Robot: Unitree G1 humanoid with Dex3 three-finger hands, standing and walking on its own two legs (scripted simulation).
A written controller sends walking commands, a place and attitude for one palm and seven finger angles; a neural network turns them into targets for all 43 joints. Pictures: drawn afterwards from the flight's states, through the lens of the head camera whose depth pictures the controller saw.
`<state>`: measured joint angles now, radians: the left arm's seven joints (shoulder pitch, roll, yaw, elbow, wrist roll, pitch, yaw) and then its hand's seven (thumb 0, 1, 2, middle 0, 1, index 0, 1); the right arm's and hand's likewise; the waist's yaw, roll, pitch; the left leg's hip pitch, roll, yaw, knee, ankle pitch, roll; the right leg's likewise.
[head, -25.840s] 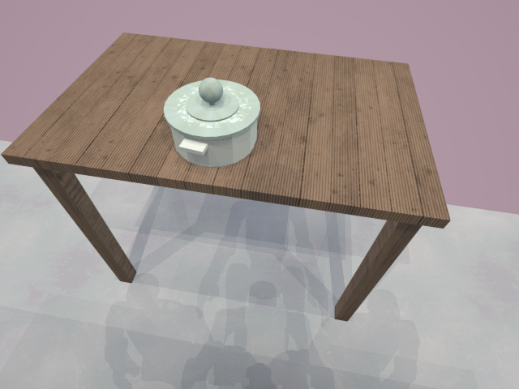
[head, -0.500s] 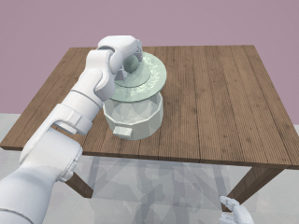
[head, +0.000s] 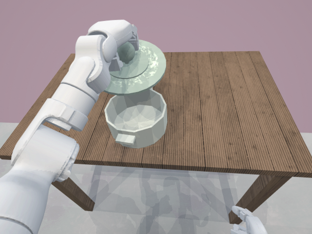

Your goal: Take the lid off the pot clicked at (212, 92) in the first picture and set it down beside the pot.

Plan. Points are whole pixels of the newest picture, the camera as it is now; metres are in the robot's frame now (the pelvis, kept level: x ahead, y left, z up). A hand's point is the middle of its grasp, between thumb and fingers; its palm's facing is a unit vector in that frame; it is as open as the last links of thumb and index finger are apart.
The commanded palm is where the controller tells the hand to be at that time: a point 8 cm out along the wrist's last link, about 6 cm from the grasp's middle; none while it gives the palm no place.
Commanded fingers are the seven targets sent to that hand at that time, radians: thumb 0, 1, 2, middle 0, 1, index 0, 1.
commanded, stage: lift the lid straight up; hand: left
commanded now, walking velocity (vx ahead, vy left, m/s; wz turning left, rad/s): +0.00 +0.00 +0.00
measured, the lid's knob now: (125, 51) +0.49 +0.08 +0.23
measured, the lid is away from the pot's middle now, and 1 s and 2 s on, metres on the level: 0.02 0.06 0.20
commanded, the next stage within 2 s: move the lid sideways beside the pot in 0.36 s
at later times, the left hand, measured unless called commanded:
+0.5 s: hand (116, 55) +0.45 +0.09 +0.25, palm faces -0.16 -0.01 -0.99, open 8.3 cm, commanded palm +0.42 +0.10 +0.33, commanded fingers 0.00 0.60 1.10 -1.19 -1.10 -0.73 -0.92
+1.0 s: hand (90, 55) +0.44 +0.15 +0.26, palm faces -0.15 -0.04 -0.99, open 8.3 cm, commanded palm +0.42 +0.16 +0.33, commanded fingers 0.00 0.60 1.10 -1.19 -1.10 -0.73 -0.92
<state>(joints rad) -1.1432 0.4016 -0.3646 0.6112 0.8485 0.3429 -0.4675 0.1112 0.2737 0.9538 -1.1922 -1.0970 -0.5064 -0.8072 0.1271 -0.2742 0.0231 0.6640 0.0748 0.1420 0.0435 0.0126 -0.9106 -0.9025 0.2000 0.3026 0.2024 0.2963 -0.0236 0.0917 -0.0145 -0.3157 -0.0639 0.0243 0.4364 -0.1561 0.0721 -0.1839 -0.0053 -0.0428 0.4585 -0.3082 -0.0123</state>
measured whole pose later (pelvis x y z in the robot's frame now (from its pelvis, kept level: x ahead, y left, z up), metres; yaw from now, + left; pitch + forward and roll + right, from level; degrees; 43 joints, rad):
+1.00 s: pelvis -0.01 +0.01 +0.00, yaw +0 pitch +2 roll -1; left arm -1.16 0.49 -0.31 0.61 0.87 0.32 -0.54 0.11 0.27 0.95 -1.19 -1.10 -0.51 -0.81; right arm 0.12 -0.28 0.03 0.65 0.08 0.13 0.03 0.01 -0.91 -0.90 0.20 0.30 0.20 0.30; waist -0.02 0.09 0.00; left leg -0.32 -0.07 0.02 0.44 -0.14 0.09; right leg -0.19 -0.01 -0.05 0.46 -0.30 0.00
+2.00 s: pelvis -0.02 +0.03 +0.00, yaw +1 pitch +4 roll -2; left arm -1.19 0.71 -0.21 0.71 0.91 0.17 -0.60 0.11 0.27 0.95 -1.19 -1.10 -0.51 -0.81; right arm 0.18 -0.28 0.02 0.64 0.09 0.17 0.02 0.01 -0.91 -0.90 0.20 0.30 0.20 0.30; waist -0.03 0.06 0.01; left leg -0.39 -0.08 0.01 0.46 -0.14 0.11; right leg -0.23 -0.02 -0.06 0.44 -0.27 0.01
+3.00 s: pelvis -0.01 +0.05 +0.00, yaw +2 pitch +6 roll -3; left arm -1.19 0.70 -0.22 0.78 0.92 0.13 -0.58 0.11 0.28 0.95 -1.19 -1.10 -0.50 -0.81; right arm 0.20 -0.28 0.02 0.65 0.09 0.15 0.01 0.01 -0.91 -0.90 0.20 0.30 0.21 0.30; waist -0.03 0.05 0.00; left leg -0.43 -0.10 0.00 0.47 -0.14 0.13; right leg -0.26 -0.03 -0.05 0.44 -0.28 -0.01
